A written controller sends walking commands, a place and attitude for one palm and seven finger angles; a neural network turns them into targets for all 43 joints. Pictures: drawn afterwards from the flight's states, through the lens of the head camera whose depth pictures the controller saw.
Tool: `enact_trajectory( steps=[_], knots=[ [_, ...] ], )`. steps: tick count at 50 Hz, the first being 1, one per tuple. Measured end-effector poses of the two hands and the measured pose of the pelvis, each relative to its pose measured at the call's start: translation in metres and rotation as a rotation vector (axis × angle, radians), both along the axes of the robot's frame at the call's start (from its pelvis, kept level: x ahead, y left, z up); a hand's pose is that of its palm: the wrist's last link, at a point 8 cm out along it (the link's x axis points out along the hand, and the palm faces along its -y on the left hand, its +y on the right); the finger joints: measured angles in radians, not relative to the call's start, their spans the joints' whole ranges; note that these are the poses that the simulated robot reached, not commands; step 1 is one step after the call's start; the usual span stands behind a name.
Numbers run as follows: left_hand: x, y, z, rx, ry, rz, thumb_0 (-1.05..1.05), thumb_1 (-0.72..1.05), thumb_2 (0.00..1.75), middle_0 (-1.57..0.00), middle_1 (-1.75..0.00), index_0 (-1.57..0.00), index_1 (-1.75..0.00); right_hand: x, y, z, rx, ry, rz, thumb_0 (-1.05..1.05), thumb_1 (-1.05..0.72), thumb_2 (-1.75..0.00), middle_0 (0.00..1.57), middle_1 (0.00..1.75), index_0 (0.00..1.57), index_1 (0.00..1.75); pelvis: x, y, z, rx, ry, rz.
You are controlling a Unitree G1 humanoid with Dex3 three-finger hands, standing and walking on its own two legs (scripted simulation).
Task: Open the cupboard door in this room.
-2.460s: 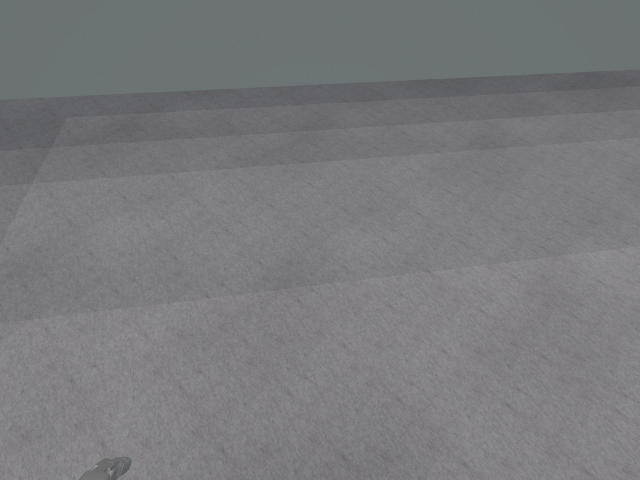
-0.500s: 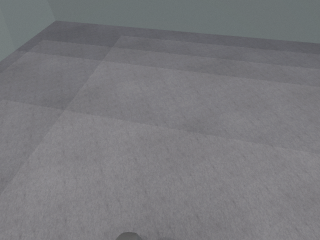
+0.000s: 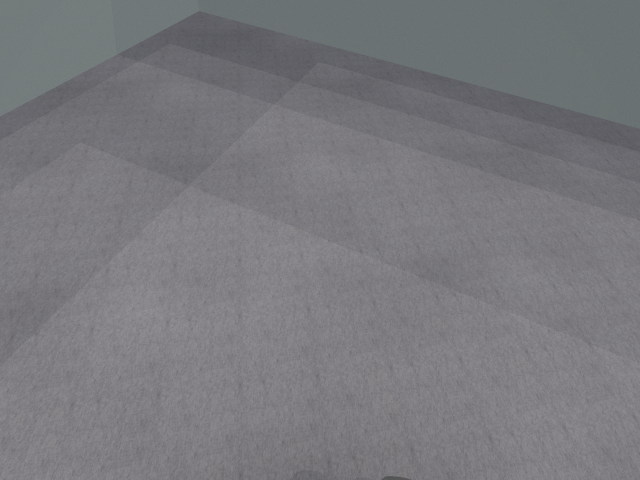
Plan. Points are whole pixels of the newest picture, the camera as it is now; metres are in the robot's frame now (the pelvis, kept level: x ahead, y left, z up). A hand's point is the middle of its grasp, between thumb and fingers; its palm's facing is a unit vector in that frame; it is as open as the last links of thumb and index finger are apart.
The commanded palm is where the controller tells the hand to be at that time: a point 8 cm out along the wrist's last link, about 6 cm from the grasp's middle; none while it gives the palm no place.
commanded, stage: turn or walk to find it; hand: left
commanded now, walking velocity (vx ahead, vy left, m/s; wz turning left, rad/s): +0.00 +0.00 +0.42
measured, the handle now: out of the picture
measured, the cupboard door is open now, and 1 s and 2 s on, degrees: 0 0 0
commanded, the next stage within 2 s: stand and wait in 1.06 s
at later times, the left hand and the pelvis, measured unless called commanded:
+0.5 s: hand out of the picture -0.01 +0.14 -0.16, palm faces +0.25 -0.93 -0.25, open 7.3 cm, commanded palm none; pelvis -0.02 -0.06 +0.00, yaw +14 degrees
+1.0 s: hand out of the picture -0.11 +0.23 -0.18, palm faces +0.46 -0.86 -0.22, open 7.4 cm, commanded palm none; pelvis -0.07 +0.01 +0.00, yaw +24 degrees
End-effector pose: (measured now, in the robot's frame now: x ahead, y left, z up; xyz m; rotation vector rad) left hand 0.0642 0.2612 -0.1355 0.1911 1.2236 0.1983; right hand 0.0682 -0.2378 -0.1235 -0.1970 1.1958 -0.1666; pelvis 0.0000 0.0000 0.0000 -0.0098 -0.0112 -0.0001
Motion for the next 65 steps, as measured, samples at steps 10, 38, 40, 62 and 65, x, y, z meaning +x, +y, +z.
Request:
enact_trajectory(
  steps=[10,38,40,62,65],
  knots=[
    [0.013,-0.047,0.017,0.050,-0.118,-0.001,0.00,0.90,0.90,-0.20,-0.30,-0.20,-0.30,-0.040,-0.046,-0.038,0.049,0.120,-0.004,0.01,-0.91,-0.90,0.20,0.30,0.20,0.30,-0.010,-0.037,-0.012,0.026,0.003,0.085],
    [-0.210,-0.037,-0.035,-0.075,0.154,0.408,0.01,0.90,0.90,-0.20,-0.30,-0.20,-0.30,0.055,0.027,-0.002,-0.044,-0.035,0.390,0.01,-0.91,-0.90,0.19,0.30,0.19,0.30,-0.053,-0.010,-0.017,0.002,-0.015,0.342],
    [-0.216,-0.029,-0.032,-0.078,0.164,0.418,0.01,0.90,0.90,-0.20,-0.30,-0.20,-0.30,0.055,0.040,0.006,-0.044,-0.059,0.407,0.01,-0.91,-0.90,0.20,0.30,0.20,0.30,-0.056,-0.003,-0.012,-0.009,-0.018,0.350],
    [-0.183,-0.006,0.005,-0.001,-0.019,0.447,0.00,0.90,0.90,-0.20,-0.30,-0.20,-0.30,-0.030,0.025,-0.009,-0.026,0.132,0.396,0.01,-0.91,-0.90,0.20,0.30,0.20,0.30,-0.077,-0.004,0.002,0.004,0.002,0.492],
    [-0.177,-0.021,0.007,0.003,-0.024,0.441,0.00,0.90,0.90,-0.20,-0.30,-0.20,-0.30,-0.038,0.012,-0.017,-0.013,0.167,0.391,0.01,-0.91,-0.90,0.20,0.30,0.20,0.30,-0.074,-0.015,0.001,0.016,0.005,0.497]
  ],
)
